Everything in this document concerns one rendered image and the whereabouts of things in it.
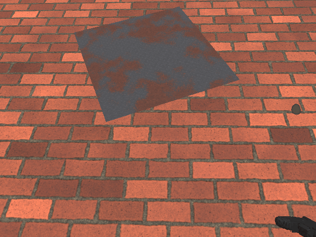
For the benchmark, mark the robot right hand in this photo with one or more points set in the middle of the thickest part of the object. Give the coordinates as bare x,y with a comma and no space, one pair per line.
302,225

